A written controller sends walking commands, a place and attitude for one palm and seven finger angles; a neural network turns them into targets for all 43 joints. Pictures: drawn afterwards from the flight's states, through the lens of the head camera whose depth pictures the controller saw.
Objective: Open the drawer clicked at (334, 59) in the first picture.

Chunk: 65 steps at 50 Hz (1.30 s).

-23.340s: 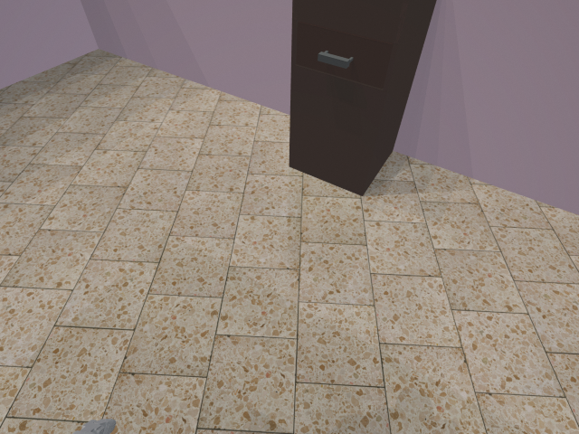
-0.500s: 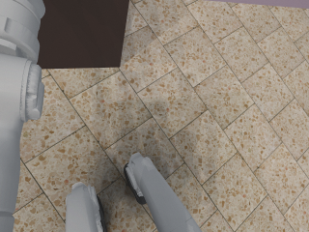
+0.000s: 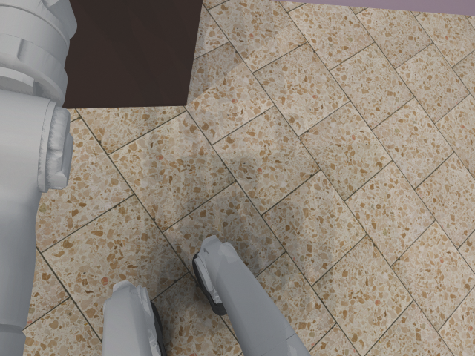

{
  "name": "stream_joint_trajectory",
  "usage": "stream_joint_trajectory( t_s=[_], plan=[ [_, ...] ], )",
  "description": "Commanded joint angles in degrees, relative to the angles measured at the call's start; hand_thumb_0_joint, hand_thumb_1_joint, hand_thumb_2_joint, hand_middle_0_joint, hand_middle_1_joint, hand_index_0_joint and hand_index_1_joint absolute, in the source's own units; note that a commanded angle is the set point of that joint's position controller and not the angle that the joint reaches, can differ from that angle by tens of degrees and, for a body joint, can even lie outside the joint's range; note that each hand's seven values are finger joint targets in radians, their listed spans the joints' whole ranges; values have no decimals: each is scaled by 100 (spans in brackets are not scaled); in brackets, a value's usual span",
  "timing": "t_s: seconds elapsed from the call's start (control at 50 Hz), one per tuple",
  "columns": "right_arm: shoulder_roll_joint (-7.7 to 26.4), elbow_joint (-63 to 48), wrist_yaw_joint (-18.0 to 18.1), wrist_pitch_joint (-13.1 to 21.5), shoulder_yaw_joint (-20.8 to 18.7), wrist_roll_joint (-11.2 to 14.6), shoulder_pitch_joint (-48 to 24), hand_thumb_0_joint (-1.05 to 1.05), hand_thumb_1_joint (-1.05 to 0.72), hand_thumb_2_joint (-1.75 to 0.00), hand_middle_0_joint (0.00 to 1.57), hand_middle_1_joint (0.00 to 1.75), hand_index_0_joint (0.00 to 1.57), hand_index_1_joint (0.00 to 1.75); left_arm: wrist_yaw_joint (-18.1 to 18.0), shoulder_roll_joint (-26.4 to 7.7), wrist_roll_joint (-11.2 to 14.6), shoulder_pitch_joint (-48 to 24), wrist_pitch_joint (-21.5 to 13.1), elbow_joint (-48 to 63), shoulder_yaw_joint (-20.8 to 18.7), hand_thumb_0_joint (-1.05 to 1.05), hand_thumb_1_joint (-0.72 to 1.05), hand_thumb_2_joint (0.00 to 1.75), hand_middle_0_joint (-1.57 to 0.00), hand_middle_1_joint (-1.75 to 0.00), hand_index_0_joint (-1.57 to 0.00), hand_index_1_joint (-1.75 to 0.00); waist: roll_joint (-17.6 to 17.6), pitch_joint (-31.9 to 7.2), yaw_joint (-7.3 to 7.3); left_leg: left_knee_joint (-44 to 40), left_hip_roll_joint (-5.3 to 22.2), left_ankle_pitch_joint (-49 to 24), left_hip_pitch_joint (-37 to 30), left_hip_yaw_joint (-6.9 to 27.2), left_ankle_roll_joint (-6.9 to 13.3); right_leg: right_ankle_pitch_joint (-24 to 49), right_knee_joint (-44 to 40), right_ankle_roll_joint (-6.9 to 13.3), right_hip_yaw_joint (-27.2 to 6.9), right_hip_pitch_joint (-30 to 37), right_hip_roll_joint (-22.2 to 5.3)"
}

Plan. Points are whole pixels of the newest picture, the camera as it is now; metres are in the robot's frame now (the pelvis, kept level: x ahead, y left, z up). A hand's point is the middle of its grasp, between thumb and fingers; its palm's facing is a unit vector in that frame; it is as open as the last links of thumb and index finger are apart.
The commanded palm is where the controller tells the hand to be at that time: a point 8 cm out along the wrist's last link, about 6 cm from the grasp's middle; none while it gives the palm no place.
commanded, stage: pull the drawer open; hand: left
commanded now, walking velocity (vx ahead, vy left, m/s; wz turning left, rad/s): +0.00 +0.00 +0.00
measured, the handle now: out of the picture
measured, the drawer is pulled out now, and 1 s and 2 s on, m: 0.00 0.09 0.14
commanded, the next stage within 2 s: none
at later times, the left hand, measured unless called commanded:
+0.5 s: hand out of the picture +0.65 +0.04 +0.05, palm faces -0.03 +0.04 -1.00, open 5.9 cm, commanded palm +0.62 +0.04 +0.09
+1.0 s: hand (36, 0) +0.59 +0.05 +0.05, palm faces -0.03 +0.04 -1.00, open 6.0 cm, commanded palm +0.57 +0.05 +0.09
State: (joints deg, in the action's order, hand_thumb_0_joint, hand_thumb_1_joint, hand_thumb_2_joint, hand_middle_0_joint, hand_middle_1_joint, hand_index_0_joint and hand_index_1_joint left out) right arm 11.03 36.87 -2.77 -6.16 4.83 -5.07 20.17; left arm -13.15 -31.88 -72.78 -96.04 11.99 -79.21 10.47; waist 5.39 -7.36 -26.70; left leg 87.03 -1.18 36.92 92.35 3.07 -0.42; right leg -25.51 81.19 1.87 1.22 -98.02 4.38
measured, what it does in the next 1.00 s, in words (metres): stands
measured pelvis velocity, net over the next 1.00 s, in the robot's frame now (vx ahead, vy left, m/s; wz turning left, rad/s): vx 0.03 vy -0.02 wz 0.05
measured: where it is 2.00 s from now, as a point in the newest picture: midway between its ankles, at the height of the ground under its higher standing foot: (186, 320)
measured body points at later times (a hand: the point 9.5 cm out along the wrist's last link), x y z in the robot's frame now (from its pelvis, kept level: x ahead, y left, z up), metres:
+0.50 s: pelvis +0.03 -0.01 +0.03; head +0.25 -0.02 +0.42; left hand +0.64 +0.03 +0.11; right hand +0.00 -0.26 -0.09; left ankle +0.01 +0.12 -0.55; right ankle +0.08 -0.10 -0.55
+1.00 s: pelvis +0.03 -0.02 +0.05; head +0.21 -0.03 +0.46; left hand +0.59 +0.05 +0.11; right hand +0.03 -0.27 -0.09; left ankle +0.01 +0.12 -0.55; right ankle +0.08 -0.10 -0.55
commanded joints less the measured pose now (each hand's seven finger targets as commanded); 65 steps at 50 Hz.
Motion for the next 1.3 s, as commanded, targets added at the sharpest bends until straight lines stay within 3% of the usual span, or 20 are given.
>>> stream_joint_trajectory(
  t_s=[0.0,0.02,0.06,0.12,0.2,0.24,0.26,0.3,0.42,0.5,0.54,0.56,0.6,0.7,0.74,0.78,0.92,0.98,1.1,1.28],
  plan=[
    [1318,44,59,-97,-442,11,1602,0,-90,-90,20,30,20,30,-117,-471,-3,-2633,108,1057,-42,0,90,90,-40,-135,-40,-135,1299,-4191,-105,-953,157,-2008,-1529,-146,445,1834,-755,17,80,4027,-177],
    [1293,55,61,-96,-452,6,1621,0,-90,-90,20,30,20,30,-109,-414,40,-2613,108,1138,-26,0,90,90,-40,-135,-40,-135,1195,-4195,-110,-958,158,-2028,-1513,-171,458,1911,-783,4,66,4121,-170],
    [1294,-11,65,-94,-467,25,1640,0,-90,-90,20,30,20,30,-80,-596,66,-2425,64,1387,-133,0,90,90,-40,-135,-40,-135,1224,-4506,40,-1005,131,-2155,-1626,-197,437,2113,-774,14,21,4442,-185],
    [1272,5,66,-95,-518,37,1592,0,-90,-90,20,30,20,30,-68,-351,155,-2001,85,1359,-72,0,90,90,-40,-135,-40,-135,1095,-4305,134,-1087,125,-2160,-1738,-188,424,2106,-846,4,32,4362,-184],
    [1237,-23,92,-77,-573,57,1539,0,-90,-90,20,30,20,30,-95,-225,281,-1644,19,1585,-72,0,90,90,-40,-135,-40,-135,909,-4446,275,-1170,87,-2250,-1849,-248,419,2343,-952,1,-55,4702,-193],
    [1221,27,101,-55,-611,49,1474,0,-90,-90,20,30,20,30,-116,24,369,-1463,10,1461,16,0,90,90,-40,-135,-40,-135,752,-4193,250,-1195,71,-2214,-1825,-268,419,2354,-1045,5,-85,4661,-180],
    [1233,42,116,-59,-605,52,1498,0,-90,-90,20,30,20,30,-151,-119,406,-1403,-18,1487,-84,0,90,90,-40,-135,-40,-135,698,-4141,292,-1224,72,-2182,-1788,-283,420,2359,-1068,-13,-103,4745,-197],
    [1199,19,133,-29,-648,51,1427,0,-90,-90,20,30,20,30,-205,41,446,-1250,-80,1631,-21,0,90,90,-40,-135,-40,-135,658,-4311,340,-1247,54,-2256,-1893,-296,421,2493,-1106,-10,-156,4892,-202],
    [1184,72,157,25,-709,61,1249,0,-90,-90,20,30,20,30,-388,455,573,-774,-160,1402,98,0,90,90,-40,-135,-40,-135,395,-3847,404,-1352,14,-2126,-1880,-324,400,2411,-1265,-17,-212,4864,-210],
    [1161,53,169,58,-776,37,1170,0,-90,-90,20,30,20,30,-508,427,579,-569,-243,1554,6,0,90,90,-40,-135,-40,-135,360,-4085,523,-1359,-1,-2328,-2040,-342,383,2685,-1234,-14,-267,5081,-235],
    [1126,52,144,85,-835,19,1099,0,-90,-90,20,30,20,30,-533,709,624,-463,-291,1724,133,0,90,90,-40,-135,-40,-135,484,-4208,560,-1343,-6,-2520,-2250,-371,363,2893,-1238,4,-282,5079,-241],
    [1136,53,151,74,-833,20,1116,0,-90,-90,20,30,20,30,-563,566,621,-406,-306,1727,40,0,90,90,-40,-135,-40,-135,445,-4209,595,-1361,-6,-2499,-2247,-361,354,2887,-1233,-9,-282,5158,-250],
    [1114,46,149,85,-852,31,1060,0,-90,-90,20,30,20,30,-599,676,662,-216,-297,1737,78,0,90,90,-40,-135,-40,-135,347,-4117,640,-1399,-28,-2429,-2217,-388,352,2893,-1309,-11,-320,5254,-244],
    [1098,64,149,99,-898,38,971,0,-90,-90,20,30,20,30,-725,828,668,-47,-327,1824,136,0,90,90,-40,-135,-40,-135,252,-4109,704,-1481,-44,-2426,-2378,-372,336,2860,-1375,-14,-345,5273,-257],
    [1062,82,122,115,-943,35,915,0,-90,-90,20,30,20,30,-757,1116,708,-28,-363,1881,280,0,90,90,-40,-135,-40,-135,217,-4108,682,-1498,-55,-2456,-2493,-371,335,2887,-1421,-16,-344,5232,-258],
    [1080,98,134,111,-923,46,913,0,-90,-90,20,30,20,30,-814,879,699,77,-363,1741,129,0,90,90,-40,-135,-40,-135,113,-3948,735,-1548,-68,-2244,-2344,-376,332,2680,-1465,-18,-351,5286,-259],
    [1022,103,120,161,-971,43,814,0,-90,-90,20,30,20,30,-965,1190,736,354,-472,1821,263,0,90,90,-40,-135,-40,-135,-4,-3882,815,-1671,-109,-2097,-2469,-384,328,2469,-1592,-22,-379,5307,-270],
    [1054,139,132,171,-953,53,790,0,-90,-90,20,30,20,30,-1046,998,752,353,-476,1689,119,0,90,90,-40,-135,-40,-135,-138,-3662,818,-1698,-111,-1842,-2302,-393,338,2160,-1660,-30,-407,5244,-278],
    [1039,111,123,200,-993,52,729,0,-90,-90,20,30,20,30,-1156,1221,726,493,-551,1826,236,0,90,90,-40,-135,-40,-135,-65,-3772,919,-1787,-124,-1805,-2513,-364,325,1968,-1655,-13,-362,5146,-287],
    [1045,154,103,163,-1047,66,655,0,-90,-90,20,30,20,30,-1323,1579,705,763,-539,1706,403,0,90,90,-40,-135,-40,-135,-154,-3556,974,-1924,-109,-1738,-2776,-276,297,1705,-1684,23,-262,4824,-286]
  ],
)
